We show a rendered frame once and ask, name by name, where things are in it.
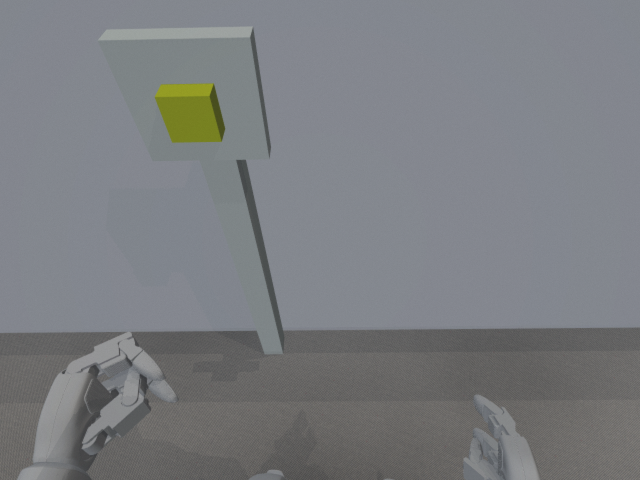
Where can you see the panel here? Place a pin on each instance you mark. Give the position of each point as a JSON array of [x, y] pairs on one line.
[[143, 59]]

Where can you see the button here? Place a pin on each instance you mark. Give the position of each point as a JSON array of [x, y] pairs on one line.
[[191, 112]]

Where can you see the left robot hand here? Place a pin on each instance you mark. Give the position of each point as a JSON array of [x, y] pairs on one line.
[[67, 432]]

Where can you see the right robot hand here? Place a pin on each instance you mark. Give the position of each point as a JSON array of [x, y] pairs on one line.
[[511, 458]]

